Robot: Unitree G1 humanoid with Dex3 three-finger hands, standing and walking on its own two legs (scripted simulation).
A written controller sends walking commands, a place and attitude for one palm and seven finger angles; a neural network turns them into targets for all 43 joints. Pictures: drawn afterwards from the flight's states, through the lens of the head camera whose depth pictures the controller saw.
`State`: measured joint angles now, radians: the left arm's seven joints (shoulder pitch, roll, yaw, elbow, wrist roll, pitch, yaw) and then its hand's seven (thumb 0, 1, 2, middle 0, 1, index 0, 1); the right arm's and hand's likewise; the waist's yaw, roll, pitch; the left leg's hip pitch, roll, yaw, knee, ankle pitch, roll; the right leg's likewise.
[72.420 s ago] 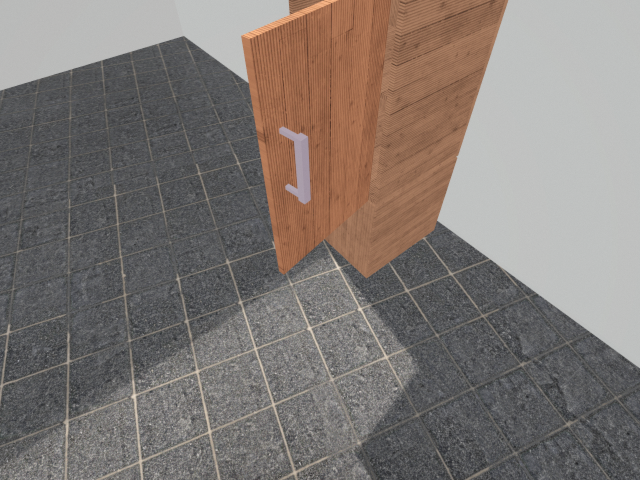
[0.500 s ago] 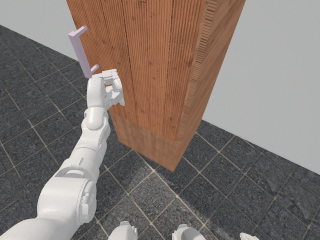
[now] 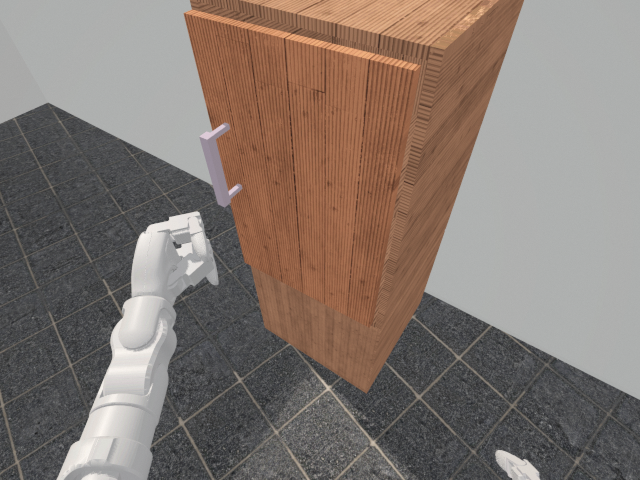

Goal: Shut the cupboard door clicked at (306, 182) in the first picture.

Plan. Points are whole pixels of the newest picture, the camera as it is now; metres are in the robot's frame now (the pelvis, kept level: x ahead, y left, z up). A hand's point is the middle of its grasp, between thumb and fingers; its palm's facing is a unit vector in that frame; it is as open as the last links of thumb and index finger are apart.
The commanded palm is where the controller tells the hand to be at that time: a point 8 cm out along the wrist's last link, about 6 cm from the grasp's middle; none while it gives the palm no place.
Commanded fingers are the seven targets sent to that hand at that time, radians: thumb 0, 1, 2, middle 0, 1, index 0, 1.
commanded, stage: draw the hand back to the body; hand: left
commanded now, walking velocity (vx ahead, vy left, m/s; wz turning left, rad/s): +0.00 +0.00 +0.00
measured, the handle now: (223, 166) +0.64 +0.19 +0.03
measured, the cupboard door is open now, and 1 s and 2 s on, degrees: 2 2 2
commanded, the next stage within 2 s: step back with the hand held close in 1.10 s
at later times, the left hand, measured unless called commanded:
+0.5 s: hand (71, 314) +0.25 +0.24 +0.16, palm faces +0.31 -0.90 -0.31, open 4.4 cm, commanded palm +0.20 +0.29 +0.18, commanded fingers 0.00 0.90 0.90 -0.47 -0.60 -0.47 -0.60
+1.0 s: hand (0, 353) +0.20 +0.27 +0.18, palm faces +0.46 -0.80 -0.38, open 7.3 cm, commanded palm +0.15 +0.31 +0.21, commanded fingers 0.00 0.90 0.90 -0.20 -0.30 -0.20 -0.30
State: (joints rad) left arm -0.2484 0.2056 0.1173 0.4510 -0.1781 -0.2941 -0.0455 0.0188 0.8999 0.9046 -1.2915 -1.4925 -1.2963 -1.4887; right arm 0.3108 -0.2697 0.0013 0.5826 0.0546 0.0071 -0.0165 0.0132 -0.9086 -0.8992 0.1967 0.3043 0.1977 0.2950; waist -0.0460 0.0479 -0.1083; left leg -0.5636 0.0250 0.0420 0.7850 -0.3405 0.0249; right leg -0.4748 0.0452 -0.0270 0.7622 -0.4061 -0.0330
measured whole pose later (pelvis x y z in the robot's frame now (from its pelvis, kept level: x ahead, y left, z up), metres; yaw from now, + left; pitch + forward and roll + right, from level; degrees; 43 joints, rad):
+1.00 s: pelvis +0.02 +0.00 +0.03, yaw +2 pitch -4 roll +0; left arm 0.46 0.33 0.32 -0.34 -0.08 -0.06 0.09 0.02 0.89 0.90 -0.22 -0.32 -0.23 -0.32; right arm 0.19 -0.24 0.02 0.63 0.02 -0.06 -0.08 0.02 -0.91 -0.90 0.20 0.30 0.20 0.30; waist 0.06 0.08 0.00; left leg -0.15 -0.01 0.03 0.42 -0.21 0.03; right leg -0.05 0.02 -0.04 0.39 -0.27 -0.02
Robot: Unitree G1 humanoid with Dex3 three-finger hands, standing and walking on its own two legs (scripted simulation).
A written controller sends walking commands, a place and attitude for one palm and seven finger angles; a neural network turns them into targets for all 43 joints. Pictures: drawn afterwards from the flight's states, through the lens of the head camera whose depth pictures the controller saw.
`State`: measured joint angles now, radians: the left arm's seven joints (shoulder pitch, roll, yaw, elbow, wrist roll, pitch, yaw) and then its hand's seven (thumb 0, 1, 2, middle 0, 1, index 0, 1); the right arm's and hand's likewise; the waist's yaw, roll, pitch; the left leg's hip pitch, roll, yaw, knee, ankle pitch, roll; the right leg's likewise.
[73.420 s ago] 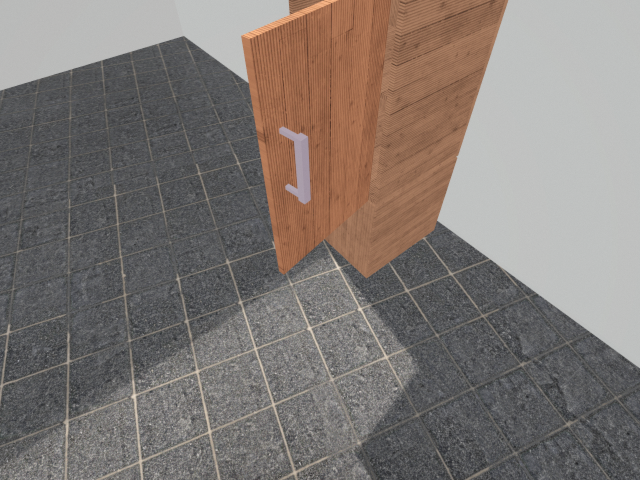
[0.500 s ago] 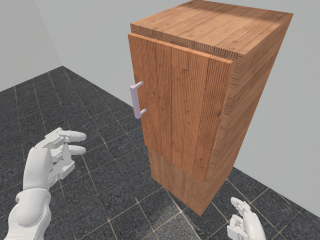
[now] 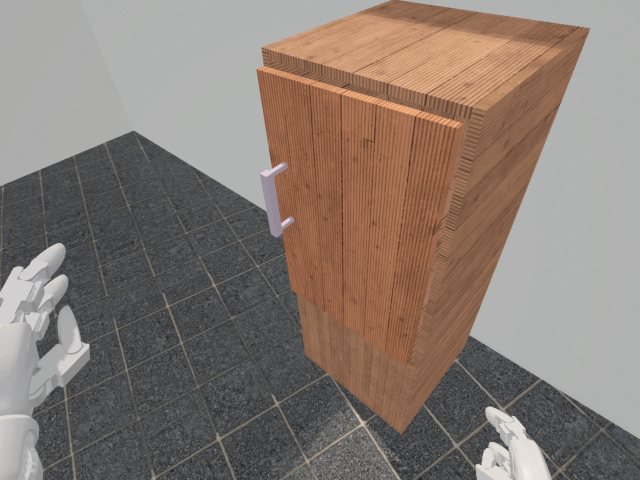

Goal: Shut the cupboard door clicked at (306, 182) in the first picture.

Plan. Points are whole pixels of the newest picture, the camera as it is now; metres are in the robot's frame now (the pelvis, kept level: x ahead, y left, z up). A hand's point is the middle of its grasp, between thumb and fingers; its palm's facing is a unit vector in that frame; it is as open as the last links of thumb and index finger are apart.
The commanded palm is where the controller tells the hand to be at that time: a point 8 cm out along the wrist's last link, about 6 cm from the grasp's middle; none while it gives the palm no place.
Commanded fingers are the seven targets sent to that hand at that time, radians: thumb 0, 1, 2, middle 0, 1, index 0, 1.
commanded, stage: draw the hand back to the body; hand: left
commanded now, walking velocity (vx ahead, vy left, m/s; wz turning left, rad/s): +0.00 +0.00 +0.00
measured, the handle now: (278, 200) +0.63 +0.17 +0.00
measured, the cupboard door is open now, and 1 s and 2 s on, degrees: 2 2 2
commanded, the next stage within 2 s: step back with the hand held close in 0.10 s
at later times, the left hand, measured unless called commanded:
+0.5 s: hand (87, 338) +0.20 +0.27 +0.15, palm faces +0.34 -0.81 -0.49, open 7.4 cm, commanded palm +0.14 +0.31 +0.17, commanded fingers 0.00 0.90 0.90 -0.20 -0.30 -0.20 -0.30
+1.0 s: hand out of the picture +0.10 +0.31 +0.15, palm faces +0.46 -0.76 -0.47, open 7.4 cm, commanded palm +0.04 +0.34 +0.17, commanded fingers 0.00 0.90 0.90 -0.20 -0.30 -0.20 -0.30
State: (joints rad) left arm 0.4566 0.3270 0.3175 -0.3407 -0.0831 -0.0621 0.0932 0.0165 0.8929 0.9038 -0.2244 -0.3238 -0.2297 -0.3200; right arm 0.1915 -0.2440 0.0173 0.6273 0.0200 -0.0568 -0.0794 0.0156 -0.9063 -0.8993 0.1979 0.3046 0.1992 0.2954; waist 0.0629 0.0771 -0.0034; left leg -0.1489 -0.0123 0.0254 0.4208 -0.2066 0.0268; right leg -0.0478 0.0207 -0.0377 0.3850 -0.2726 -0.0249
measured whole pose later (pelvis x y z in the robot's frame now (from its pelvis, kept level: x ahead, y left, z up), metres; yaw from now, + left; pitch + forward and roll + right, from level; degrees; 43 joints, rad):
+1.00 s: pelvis -0.09 +0.04 -0.02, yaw +2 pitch -1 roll -2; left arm 0.50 0.41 0.44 -0.48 -0.02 -0.21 0.12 0.02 0.89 0.90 -0.21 -0.30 -0.22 -0.30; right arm 0.22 -0.22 0.01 0.55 0.01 -0.02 -0.08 0.01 -0.90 -0.90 0.20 0.30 0.20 0.30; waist 0.01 0.03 0.03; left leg -0.45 -0.02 0.05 0.60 -0.17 0.09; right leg -0.33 0.03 0.02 0.60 -0.26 0.02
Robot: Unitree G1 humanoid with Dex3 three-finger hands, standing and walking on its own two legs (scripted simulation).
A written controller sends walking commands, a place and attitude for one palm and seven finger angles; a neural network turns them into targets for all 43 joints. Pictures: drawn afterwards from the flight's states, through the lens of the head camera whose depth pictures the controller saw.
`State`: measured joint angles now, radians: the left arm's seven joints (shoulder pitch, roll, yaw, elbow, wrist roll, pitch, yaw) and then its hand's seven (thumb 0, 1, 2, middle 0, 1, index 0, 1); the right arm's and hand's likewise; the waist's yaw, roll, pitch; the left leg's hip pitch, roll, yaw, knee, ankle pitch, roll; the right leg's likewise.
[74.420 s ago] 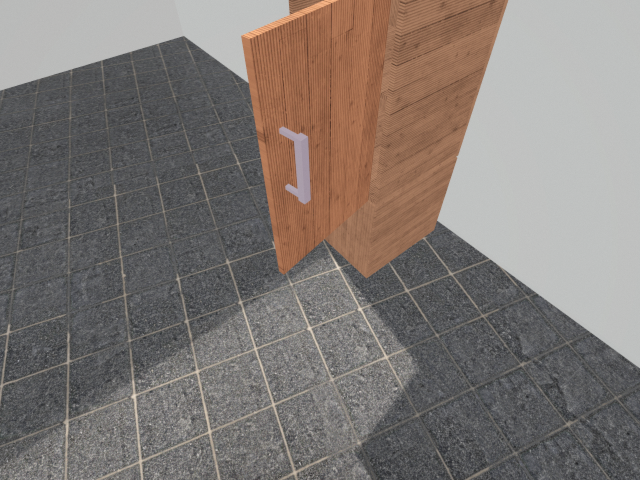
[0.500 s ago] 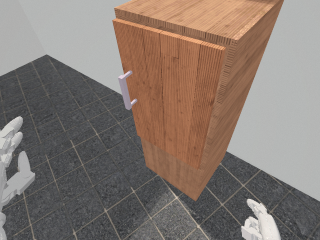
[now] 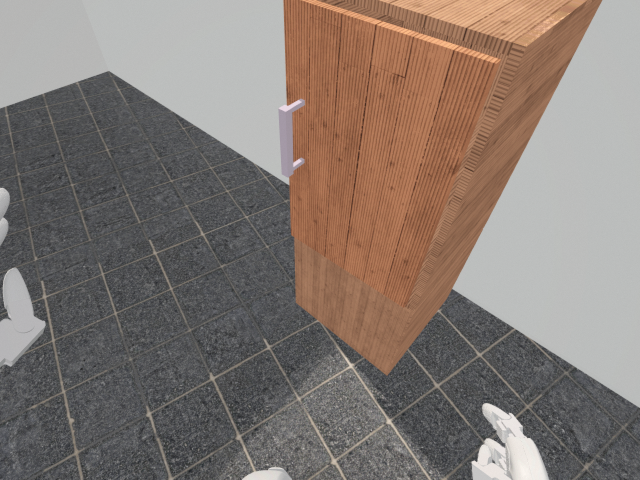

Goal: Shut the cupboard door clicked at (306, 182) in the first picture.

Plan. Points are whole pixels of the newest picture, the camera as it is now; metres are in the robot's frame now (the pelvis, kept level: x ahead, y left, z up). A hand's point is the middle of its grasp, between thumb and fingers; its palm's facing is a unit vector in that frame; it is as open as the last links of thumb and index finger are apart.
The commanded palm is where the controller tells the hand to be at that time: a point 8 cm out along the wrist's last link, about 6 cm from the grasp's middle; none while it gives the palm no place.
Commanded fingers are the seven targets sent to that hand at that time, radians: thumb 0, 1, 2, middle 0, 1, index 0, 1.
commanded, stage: step back with the hand held close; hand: left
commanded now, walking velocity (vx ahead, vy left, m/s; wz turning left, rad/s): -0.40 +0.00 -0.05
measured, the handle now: (293, 139) +0.73 +0.11 +0.02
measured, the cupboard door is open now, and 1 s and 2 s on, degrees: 2 2 2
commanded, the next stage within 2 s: stop stepping back and stand still in 0.42 s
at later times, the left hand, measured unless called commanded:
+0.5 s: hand out of the picture +0.10 +0.28 +0.19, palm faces +0.42 -0.81 -0.41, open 7.4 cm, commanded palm +0.05 +0.31 +0.19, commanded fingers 0.00 0.90 0.90 -0.20 -0.30 -0.20 -0.30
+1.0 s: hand out of the picture -0.02 +0.30 +0.20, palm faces +0.37 -0.83 -0.42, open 7.4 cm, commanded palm -0.04 +0.33 +0.19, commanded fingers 0.00 0.90 0.90 -0.20 -0.30 -0.20 -0.30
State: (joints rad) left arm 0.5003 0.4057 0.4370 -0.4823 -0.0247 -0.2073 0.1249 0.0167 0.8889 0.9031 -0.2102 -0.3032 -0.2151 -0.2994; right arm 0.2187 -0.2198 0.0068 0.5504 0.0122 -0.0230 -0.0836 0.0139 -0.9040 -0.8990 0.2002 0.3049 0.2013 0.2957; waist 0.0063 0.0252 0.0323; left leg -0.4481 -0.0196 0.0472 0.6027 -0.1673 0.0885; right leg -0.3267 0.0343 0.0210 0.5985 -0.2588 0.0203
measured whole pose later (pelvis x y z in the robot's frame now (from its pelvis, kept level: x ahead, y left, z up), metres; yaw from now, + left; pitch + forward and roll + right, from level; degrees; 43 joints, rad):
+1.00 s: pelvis -0.23 +0.06 +0.01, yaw -9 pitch +0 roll -1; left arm 0.62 0.43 0.44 -0.56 -0.02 -0.22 0.16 0.01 0.88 0.90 -0.21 -0.30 -0.22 -0.30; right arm 0.34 -0.24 -0.02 0.69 -0.01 -0.05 -0.08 0.02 -0.90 -0.90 0.20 0.30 0.20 0.30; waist 0.03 -0.07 -0.10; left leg -0.44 0.05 0.03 0.85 -0.39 0.01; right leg -0.32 -0.03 -0.05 0.54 -0.33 -0.04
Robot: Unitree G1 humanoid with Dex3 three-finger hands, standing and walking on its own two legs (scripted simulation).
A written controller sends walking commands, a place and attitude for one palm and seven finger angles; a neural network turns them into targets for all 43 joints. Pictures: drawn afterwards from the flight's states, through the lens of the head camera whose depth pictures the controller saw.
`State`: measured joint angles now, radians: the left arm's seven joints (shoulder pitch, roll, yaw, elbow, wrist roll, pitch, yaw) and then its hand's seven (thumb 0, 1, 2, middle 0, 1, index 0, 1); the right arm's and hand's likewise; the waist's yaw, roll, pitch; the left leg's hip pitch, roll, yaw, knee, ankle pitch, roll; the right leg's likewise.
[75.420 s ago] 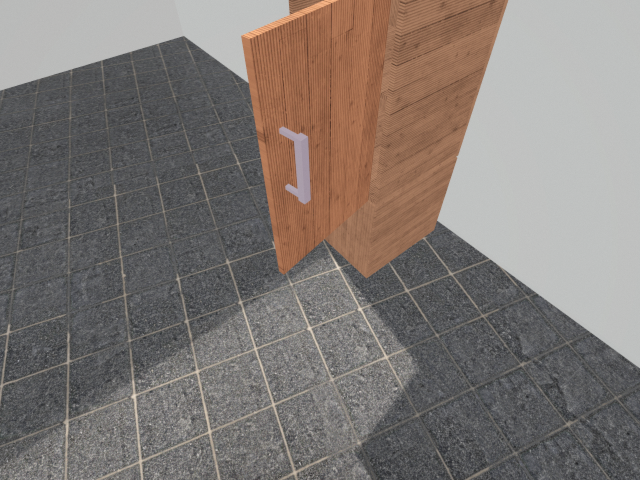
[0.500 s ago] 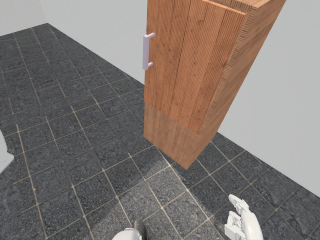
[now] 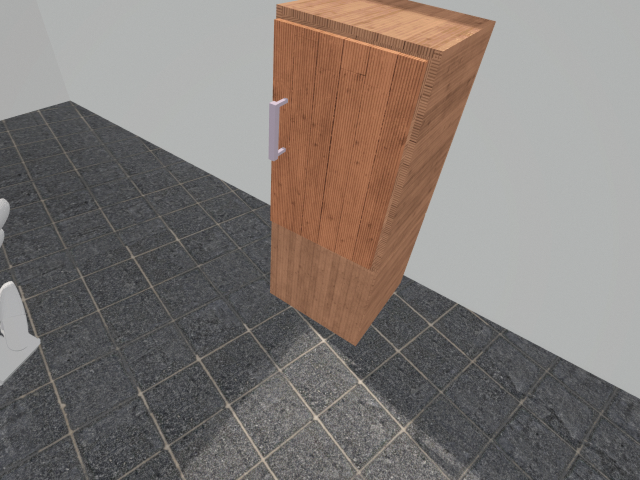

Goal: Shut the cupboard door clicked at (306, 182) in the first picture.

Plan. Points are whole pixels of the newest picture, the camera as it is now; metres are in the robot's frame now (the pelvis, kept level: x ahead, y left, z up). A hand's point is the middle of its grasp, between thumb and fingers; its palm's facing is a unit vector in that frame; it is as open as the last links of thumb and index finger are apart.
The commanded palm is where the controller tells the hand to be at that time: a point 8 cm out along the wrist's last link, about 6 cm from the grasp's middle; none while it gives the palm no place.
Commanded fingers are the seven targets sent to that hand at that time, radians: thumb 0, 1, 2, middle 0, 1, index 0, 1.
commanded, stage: stop stepping back and stand still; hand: left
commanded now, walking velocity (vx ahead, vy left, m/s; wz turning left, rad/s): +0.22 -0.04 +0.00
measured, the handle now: (278, 129) +0.93 +0.19 +0.00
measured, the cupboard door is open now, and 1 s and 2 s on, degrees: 2 2 2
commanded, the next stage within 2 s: let the arm hang, fingers relaxed in 1.02 s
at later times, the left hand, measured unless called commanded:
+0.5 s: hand out of the picture +0.13 +0.28 +0.18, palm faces +0.58 -0.69 -0.43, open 7.4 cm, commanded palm +0.08 +0.30 +0.18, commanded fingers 0.00 0.90 0.90 -0.20 -0.30 -0.20 -0.30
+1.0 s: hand (20, 344) +0.18 +0.30 +0.15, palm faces +0.43 -0.77 -0.48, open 7.4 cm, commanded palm +0.12 +0.33 +0.18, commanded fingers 0.00 0.90 0.90 -0.20 -0.30 -0.20 -0.30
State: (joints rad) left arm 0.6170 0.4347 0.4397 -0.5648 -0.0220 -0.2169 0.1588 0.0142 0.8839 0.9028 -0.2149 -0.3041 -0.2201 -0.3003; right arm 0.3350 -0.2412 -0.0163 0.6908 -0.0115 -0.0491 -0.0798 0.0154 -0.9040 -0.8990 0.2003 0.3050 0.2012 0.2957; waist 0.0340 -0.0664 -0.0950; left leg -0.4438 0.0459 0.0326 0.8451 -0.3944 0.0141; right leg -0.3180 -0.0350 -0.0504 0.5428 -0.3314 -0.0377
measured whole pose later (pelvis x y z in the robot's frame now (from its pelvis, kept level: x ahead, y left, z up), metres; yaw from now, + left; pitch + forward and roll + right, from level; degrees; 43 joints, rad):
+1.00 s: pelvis -0.01 +0.03 +0.00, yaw +3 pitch +1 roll -1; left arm 0.58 0.41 0.41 -0.48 -0.05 -0.19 0.15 0.01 0.89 0.90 -0.21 -0.30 -0.21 -0.30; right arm 0.20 -0.17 0.03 0.61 0.02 -0.05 -0.06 0.01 -0.90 -0.90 0.20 0.30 0.20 0.30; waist -0.01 0.00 0.01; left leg -0.31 0.06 0.09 0.55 -0.25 0.00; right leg -0.17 -0.02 -0.07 0.49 -0.33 0.01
